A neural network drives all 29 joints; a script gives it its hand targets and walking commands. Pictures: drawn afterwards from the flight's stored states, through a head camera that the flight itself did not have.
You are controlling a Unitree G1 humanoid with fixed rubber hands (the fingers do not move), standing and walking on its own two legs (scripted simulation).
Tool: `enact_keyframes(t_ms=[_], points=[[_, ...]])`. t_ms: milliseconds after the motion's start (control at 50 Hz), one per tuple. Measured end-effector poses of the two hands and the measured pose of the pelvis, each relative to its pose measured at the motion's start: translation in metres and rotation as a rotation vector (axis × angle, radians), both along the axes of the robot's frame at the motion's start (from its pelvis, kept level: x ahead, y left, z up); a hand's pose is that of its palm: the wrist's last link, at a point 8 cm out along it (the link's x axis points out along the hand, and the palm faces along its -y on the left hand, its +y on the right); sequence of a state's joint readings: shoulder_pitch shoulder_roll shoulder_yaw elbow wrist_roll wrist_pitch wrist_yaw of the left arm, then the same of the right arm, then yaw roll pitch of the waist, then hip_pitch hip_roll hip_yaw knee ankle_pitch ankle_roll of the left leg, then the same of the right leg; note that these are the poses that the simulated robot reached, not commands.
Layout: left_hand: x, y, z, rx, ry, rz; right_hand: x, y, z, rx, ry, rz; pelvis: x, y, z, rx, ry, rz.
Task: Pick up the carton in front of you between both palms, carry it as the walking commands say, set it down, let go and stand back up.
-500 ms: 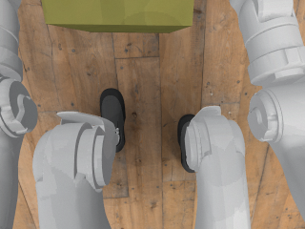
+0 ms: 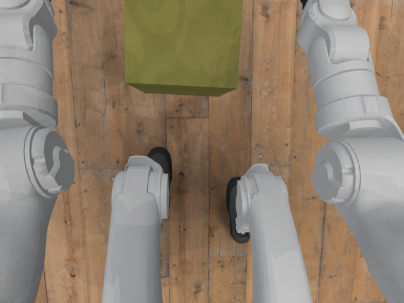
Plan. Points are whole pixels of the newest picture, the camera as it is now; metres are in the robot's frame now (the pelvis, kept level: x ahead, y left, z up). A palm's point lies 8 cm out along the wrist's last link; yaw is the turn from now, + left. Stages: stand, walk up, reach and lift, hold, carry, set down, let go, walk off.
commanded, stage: set down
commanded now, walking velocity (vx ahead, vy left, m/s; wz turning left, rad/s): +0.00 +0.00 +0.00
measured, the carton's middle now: (183, 46) +0.54 +0.09 -0.35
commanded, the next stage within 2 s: let go in 0.52 s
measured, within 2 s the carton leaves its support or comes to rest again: neither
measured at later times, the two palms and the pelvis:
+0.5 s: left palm out of the picture +0.54 +0.30 +0.04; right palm out of the picture +0.58 -0.10 +0.04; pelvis +0.02 +0.01 +0.13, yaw +2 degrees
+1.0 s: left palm out of the picture +0.41 +0.29 +0.13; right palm out of the picture +0.46 -0.15 +0.14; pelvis +0.08 +0.01 +0.24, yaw +5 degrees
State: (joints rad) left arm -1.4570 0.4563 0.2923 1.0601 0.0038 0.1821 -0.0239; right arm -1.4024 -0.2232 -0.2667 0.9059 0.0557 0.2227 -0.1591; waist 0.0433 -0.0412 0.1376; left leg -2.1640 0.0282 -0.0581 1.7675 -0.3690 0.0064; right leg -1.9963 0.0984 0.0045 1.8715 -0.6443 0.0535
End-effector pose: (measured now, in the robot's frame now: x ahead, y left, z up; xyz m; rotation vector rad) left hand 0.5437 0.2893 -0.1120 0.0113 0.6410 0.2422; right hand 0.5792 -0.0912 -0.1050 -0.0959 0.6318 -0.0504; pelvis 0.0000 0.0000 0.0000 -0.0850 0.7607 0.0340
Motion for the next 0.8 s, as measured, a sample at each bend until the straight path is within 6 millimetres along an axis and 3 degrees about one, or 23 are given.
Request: enact_keyframes(t_ms=[180, 480, 600, 700, 800], points=[[0.001, 0.007, 0.046, 0.01, -0.003, -0.009, 0.0, -0.001, 0.046, -0.004, -0.011, 0.001, 0.008, 0.006, 0.044, -0.004, 0.048, 0.013], [-0.001, 0.01, 0.144, 0.008, -0.005, -0.021, -0.002, -0.006, 0.142, 0.0, -0.018, 0.006, 0.024, 0.01, 0.128, 0.005, 0.046, 0.028], [-0.006, 0.009, 0.171, 0.022, 0.011, -0.033, -0.007, -0.009, 0.168, -0.013, -0.008, 0.018, 0.031, 0.011, 0.157, 0.012, 0.03, 0.03], [-0.025, 0.01, 0.184, 0.066, 0.061, -0.06, -0.025, -0.015, 0.182, -0.063, 0.027, 0.051, 0.04, 0.013, 0.182, 0.018, 0.007, 0.033], [-0.062, 0.01, 0.197, 0.088, 0.108, -0.079, -0.058, -0.028, 0.198, -0.102, 0.073, 0.079, 0.054, 0.014, 0.206, 0.027, -0.037, 0.038]])
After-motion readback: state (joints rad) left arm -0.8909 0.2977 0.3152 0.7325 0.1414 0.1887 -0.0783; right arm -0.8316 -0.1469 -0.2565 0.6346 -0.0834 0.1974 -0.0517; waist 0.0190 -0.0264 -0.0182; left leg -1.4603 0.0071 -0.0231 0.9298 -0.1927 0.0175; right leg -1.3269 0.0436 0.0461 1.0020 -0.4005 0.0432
